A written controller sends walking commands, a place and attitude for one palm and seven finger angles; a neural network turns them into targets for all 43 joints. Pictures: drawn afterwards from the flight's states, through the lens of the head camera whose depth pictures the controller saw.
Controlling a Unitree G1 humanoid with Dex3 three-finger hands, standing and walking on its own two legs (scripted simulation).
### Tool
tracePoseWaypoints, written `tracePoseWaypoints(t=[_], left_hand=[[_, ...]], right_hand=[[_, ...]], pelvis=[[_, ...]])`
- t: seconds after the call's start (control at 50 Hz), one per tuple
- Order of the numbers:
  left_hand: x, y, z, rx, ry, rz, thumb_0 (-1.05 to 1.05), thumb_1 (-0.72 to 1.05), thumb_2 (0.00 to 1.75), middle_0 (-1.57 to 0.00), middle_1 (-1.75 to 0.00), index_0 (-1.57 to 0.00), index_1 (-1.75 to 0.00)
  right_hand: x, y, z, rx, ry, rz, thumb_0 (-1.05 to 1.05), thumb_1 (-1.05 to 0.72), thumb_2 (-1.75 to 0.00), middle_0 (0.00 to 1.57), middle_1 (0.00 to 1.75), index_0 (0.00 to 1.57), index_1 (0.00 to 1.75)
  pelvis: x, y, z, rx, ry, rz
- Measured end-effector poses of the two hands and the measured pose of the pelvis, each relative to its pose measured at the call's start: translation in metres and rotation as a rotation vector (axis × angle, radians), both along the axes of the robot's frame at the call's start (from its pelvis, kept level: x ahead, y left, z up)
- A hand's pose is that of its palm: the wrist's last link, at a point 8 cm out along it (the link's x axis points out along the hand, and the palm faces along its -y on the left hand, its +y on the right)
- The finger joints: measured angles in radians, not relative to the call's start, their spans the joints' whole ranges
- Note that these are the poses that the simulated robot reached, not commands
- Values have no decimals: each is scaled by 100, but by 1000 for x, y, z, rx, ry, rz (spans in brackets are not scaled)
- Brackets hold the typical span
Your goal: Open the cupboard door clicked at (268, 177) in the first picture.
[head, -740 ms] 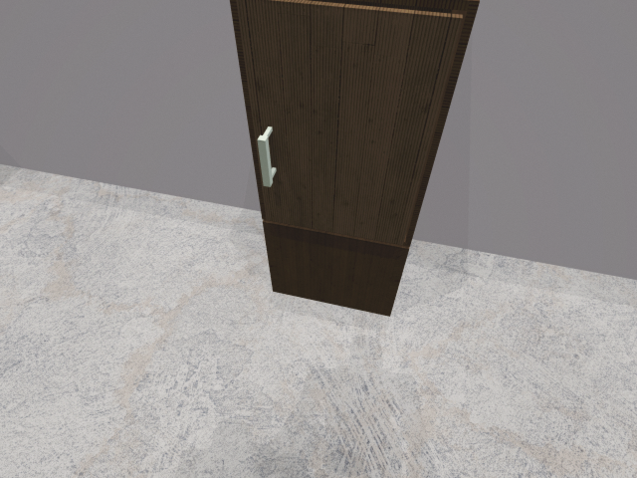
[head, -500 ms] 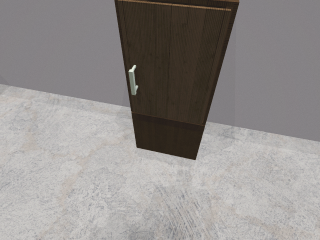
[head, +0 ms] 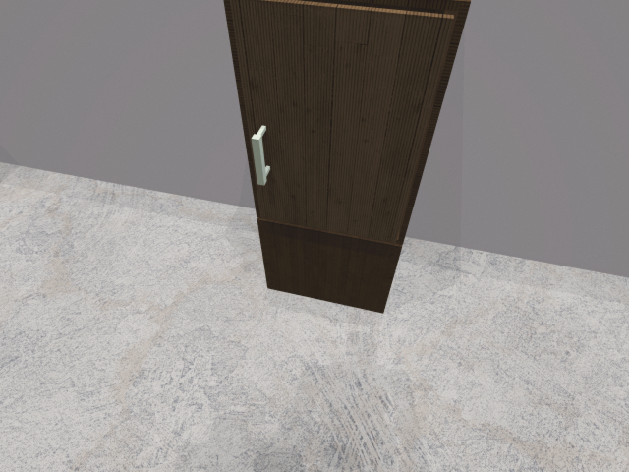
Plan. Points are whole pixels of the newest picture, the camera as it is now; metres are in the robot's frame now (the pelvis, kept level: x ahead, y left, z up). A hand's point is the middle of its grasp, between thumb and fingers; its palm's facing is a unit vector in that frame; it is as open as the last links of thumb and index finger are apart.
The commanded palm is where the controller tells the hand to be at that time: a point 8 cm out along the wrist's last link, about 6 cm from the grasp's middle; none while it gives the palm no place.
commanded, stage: look at it before walking up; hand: left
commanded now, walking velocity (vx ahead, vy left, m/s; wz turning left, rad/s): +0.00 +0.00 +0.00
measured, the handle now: (262, 155) +0.82 +0.18 -0.09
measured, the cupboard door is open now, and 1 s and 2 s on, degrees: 0 0 0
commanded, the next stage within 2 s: turn to face it in 0.10 s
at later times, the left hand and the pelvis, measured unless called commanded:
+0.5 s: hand out of the picture -0.01 +0.17 -0.18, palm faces +0.01 -0.98 -0.20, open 7.3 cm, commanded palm none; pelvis +0.00 +0.00 +0.00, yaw -3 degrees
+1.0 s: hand out of the picture +0.03 +0.20 -0.18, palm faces -0.03 -0.98 -0.20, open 7.3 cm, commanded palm none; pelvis +0.01 +0.02 -0.01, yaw -6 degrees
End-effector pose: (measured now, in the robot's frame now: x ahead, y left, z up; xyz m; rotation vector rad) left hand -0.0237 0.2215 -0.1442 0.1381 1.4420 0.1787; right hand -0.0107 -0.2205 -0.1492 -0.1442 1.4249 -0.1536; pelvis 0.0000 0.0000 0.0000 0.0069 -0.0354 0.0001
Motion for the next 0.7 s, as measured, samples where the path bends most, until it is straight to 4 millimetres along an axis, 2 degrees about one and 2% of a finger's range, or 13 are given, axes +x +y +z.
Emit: tracePoseWaypoints(t=[0.46,0.7], left_hand=[[7,-2,-3,-3,14,-19,0,91,90,-20,-29,-20,-30],[35,10,-7,6,-35,-76,0,90,90,-20,-29,-20,-30]], right_hand=[[-3,5,-5,6,-9,-51,0,-91,-89,20,30,20,30],[-22,6,-9,-12,-14,-126,0,-91,-89,20,30,20,30]], pelvis=[[-1,1,-4,-3,9,-43],[-9,6,-9,-2,11,-94]])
